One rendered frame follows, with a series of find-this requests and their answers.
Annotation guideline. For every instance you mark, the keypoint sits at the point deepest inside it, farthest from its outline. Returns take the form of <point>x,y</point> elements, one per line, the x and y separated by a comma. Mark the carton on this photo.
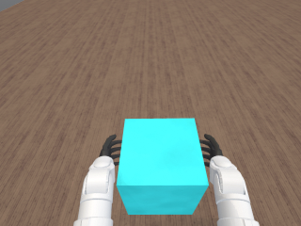
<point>161,167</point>

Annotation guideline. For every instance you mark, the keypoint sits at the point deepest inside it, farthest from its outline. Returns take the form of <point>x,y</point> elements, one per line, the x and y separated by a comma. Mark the left robot hand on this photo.
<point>107,148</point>

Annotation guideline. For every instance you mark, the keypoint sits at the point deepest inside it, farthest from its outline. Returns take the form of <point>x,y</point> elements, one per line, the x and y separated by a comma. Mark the left robot forearm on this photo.
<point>97,194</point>

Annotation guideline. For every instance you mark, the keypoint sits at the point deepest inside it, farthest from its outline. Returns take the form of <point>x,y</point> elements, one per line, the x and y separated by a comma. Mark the right robot forearm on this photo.
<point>230,192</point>

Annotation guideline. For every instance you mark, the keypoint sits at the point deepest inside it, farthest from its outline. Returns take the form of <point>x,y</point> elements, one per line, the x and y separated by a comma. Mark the right robot hand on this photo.
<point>213,151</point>

